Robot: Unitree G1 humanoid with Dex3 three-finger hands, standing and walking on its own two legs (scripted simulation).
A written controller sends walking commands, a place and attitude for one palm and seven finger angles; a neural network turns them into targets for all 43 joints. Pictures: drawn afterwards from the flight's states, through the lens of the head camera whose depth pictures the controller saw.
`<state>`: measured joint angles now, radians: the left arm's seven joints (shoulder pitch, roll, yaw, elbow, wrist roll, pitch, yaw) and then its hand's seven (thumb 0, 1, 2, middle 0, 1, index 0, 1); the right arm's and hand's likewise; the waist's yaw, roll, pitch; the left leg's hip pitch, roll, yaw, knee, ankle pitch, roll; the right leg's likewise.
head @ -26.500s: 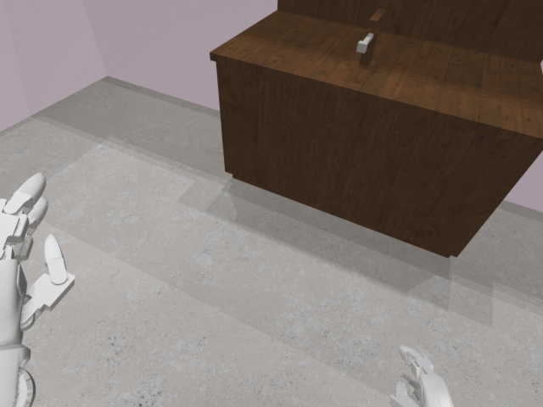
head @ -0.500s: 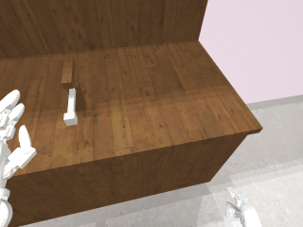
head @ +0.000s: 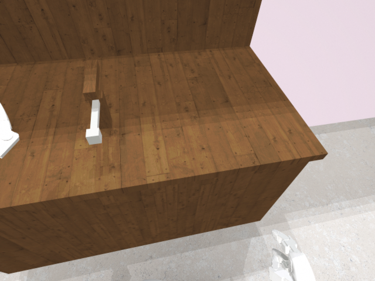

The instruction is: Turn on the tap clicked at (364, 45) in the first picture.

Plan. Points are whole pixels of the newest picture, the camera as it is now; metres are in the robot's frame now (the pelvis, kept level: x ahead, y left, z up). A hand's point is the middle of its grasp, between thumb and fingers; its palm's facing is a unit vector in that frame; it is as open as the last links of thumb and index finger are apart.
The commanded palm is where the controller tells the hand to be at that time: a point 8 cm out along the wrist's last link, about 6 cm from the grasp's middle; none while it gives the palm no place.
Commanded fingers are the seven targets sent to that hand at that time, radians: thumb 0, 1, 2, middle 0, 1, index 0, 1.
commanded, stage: come to a stop and stand still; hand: left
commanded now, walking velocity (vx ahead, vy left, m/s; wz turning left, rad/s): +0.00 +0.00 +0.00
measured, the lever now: (94, 136) +0.38 +0.28 +0.06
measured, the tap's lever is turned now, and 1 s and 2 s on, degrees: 0 0 0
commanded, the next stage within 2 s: look again from close up in 0.62 s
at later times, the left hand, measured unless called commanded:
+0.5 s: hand (60, 134) +0.29 +0.27 +0.17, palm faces +0.33 -0.87 -0.37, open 7.4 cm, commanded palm +0.23 +0.30 +0.18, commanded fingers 0.00 0.90 0.90 -0.20 -0.30 -0.20 -0.30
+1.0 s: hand (57, 143) +0.28 +0.27 +0.16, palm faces +0.34 -0.88 -0.34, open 7.4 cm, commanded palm +0.22 +0.31 +0.18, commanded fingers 0.00 0.90 0.90 -0.20 -0.30 -0.20 -0.30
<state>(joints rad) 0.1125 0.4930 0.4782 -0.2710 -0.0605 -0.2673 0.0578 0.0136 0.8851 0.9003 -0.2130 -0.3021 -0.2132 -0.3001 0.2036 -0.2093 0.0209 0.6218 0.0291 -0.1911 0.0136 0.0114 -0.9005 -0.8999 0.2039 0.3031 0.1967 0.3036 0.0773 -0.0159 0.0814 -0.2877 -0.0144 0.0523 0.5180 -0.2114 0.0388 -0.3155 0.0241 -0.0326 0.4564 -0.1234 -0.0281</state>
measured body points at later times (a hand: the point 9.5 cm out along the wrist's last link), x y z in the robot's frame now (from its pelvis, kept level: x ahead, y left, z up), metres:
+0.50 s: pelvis +0.06 +0.03 +0.00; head +0.08 +0.05 +0.45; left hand +0.27 +0.31 +0.19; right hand +0.22 -0.20 -0.06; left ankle +0.05 +0.09 -0.73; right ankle +0.08 -0.10 -0.73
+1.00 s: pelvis +0.05 +0.03 +0.01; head +0.06 +0.05 +0.46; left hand +0.25 +0.32 +0.18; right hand +0.22 -0.19 -0.06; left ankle +0.05 +0.09 -0.73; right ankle +0.08 -0.10 -0.73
